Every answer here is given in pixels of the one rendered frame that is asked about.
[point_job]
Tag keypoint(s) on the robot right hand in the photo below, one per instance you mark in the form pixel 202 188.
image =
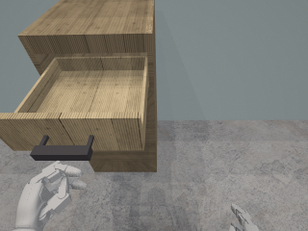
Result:
pixel 244 219

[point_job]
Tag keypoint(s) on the cabinet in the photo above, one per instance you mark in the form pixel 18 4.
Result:
pixel 102 28

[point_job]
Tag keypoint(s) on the handle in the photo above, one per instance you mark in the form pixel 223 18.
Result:
pixel 43 152

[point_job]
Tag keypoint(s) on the robot left hand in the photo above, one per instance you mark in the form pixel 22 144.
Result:
pixel 31 210

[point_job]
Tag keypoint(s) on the drawer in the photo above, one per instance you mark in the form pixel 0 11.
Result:
pixel 79 97

